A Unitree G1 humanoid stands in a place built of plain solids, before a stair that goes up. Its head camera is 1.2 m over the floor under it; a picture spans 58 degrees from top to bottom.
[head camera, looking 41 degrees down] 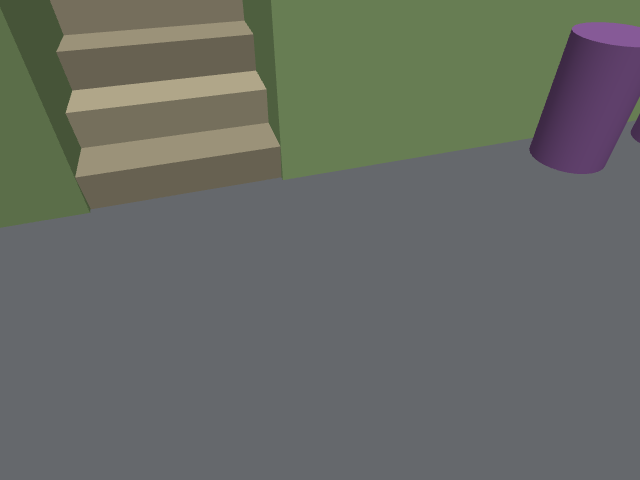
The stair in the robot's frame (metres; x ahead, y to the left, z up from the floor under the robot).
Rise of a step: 0.19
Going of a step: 0.24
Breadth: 0.90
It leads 17 degrees to the left of straight ahead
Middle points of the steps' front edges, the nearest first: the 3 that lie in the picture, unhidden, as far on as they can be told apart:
1.71 0.62 0.19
1.94 0.69 0.37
2.17 0.76 0.56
